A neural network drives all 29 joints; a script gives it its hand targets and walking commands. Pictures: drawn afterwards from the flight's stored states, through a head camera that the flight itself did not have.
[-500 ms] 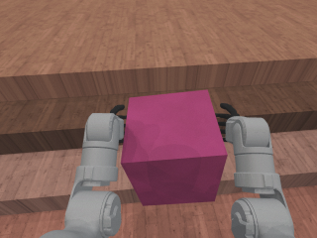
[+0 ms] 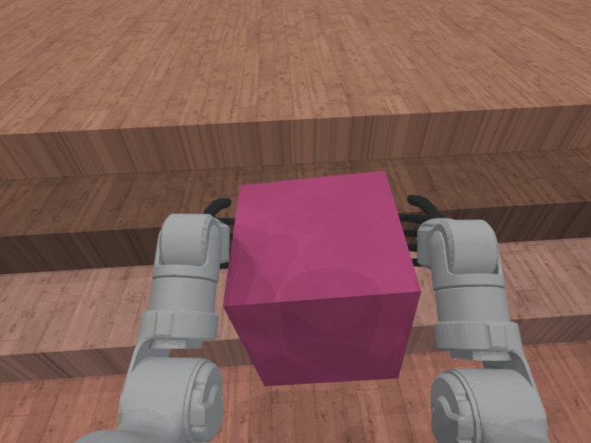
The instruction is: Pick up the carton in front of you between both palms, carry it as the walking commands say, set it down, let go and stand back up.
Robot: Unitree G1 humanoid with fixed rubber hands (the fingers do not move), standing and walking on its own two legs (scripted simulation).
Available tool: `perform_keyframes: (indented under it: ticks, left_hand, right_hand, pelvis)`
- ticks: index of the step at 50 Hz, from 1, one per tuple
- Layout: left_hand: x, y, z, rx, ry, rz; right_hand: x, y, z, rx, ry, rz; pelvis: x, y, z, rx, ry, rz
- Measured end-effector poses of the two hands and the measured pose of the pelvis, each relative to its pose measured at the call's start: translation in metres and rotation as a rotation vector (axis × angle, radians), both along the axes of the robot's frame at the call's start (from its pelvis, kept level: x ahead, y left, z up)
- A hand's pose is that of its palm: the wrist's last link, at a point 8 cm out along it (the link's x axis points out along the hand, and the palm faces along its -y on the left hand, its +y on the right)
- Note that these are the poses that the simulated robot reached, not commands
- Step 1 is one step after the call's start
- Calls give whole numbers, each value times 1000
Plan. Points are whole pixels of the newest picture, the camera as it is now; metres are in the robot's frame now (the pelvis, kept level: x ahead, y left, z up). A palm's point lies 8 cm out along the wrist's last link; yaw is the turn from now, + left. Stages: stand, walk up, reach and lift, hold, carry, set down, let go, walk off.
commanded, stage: carry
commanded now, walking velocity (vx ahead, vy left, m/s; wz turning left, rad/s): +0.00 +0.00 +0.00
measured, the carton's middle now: (321, 284) +0.34 +0.00 +0.04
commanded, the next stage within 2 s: none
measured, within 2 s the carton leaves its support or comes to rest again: neither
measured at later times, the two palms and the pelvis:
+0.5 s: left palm (212, 245) +0.34 +0.15 +0.13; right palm (434, 247) +0.34 -0.15 +0.13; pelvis -0.01 +0.00 +0.00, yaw +0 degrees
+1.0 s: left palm (210, 246) +0.34 +0.15 +0.13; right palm (432, 247) +0.34 -0.14 +0.13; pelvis -0.01 +0.00 +0.00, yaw +0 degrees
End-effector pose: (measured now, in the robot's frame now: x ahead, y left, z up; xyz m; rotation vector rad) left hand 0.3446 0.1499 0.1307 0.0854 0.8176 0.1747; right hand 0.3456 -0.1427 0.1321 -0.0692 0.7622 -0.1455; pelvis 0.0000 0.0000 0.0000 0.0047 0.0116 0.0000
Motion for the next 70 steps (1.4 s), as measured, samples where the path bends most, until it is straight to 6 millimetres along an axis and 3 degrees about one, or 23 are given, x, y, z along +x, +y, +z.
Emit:
perform_keyframes:
  ticks: [22,70]
  left_hand:
    - [-4,-3,-4,2,-6,-6]
    - [-2,0,-5,5,-9,-2]
  right_hand:
    - [-8,-3,-5,0,3,-12]
    - [-5,0,-5,-3,8,-15]
  pelvis:
    - [-9,1,-2,1,9,-1]
    - [-8,3,-2,0,13,1]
